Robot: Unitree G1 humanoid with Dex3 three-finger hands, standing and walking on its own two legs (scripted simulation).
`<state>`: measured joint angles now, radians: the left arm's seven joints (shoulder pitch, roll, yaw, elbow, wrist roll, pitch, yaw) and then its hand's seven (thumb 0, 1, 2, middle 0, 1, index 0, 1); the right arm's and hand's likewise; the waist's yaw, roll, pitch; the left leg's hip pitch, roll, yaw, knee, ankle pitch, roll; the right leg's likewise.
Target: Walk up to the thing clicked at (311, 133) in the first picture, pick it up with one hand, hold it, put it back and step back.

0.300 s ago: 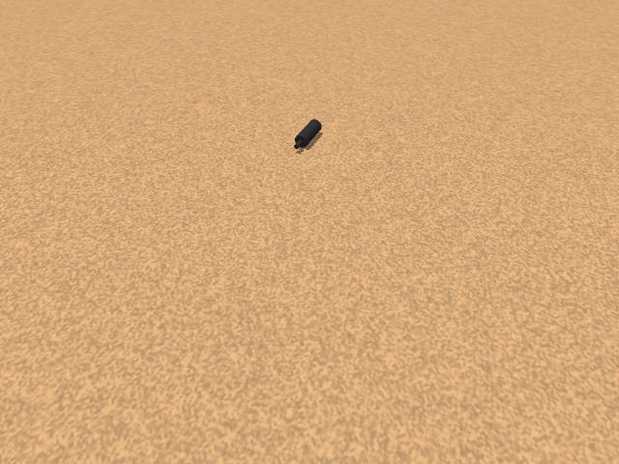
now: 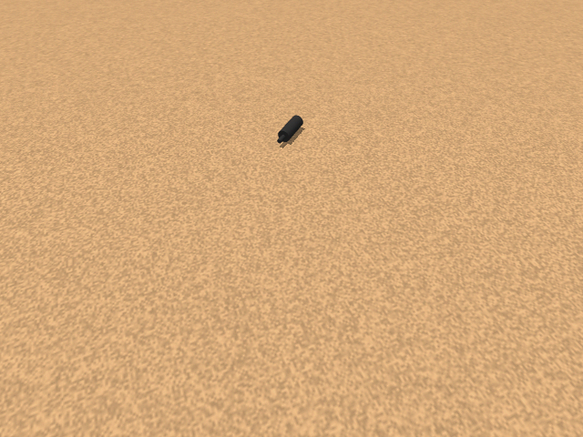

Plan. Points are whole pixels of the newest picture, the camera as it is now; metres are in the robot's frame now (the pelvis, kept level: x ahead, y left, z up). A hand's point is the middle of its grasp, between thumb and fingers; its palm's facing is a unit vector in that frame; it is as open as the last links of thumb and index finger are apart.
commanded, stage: stand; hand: left
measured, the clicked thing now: (288, 130) +1.77 +0.03 -0.75
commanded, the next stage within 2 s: walk up in 0.82 s
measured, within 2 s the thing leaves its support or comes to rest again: neither
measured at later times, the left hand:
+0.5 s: hand out of the picture +0.08 +0.25 -0.16, palm faces -0.04 -0.94 -0.33, open 7.4 cm
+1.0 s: hand out of the picture +0.10 +0.30 -0.14, palm faces +0.19 -0.93 -0.31, open 7.4 cm
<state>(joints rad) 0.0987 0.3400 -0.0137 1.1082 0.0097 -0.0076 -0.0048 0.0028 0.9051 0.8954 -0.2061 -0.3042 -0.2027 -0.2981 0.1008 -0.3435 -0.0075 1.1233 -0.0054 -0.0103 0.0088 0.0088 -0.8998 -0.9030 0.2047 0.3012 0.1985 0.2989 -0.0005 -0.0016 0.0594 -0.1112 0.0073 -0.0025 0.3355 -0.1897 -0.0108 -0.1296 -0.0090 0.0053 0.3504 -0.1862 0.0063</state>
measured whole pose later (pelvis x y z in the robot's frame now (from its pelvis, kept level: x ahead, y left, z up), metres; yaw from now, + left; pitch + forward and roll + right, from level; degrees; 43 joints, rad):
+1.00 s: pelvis +0.03 +0.01 +0.00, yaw +10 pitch -1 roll +1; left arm 0.11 0.42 0.10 0.92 0.05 -0.02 -0.09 0.00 0.90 0.89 -0.21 -0.30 -0.21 -0.30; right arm 0.26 -0.41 -0.06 1.07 -0.02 -0.01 0.07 0.01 -0.90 -0.90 0.21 0.30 0.20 0.30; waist 0.04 -0.08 0.03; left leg -0.39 0.04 0.08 0.79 -0.42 0.00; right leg -0.09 -0.09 -0.16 0.37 -0.28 -0.03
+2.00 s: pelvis +0.54 +0.06 -0.03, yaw +39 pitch -1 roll +0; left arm 0.27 0.44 0.08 0.78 0.05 0.02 -0.10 0.00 0.90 0.90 -0.21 -0.30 -0.20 -0.30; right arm 0.27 -0.43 -0.03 0.83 0.01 -0.12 -0.03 0.01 -0.90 -0.90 0.21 0.30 0.20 0.30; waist 0.11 -0.05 0.09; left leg -0.55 0.02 0.14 0.69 -0.08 0.05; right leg -0.12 0.01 -0.19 0.58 -0.46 -0.07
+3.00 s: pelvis +1.01 -0.07 -0.03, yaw +53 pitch -2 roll +1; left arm 0.31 0.42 0.08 0.73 0.07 0.11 -0.10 0.01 0.91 0.90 -0.21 -0.30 -0.20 -0.30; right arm 0.32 -0.42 -0.02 0.86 0.00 -0.09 -0.10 0.01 -0.89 -0.90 0.21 0.30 0.21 0.30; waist 0.02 -0.13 0.08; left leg -0.41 0.02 0.09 0.69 -0.24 0.04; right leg -0.55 -0.01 0.06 1.22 -0.43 0.01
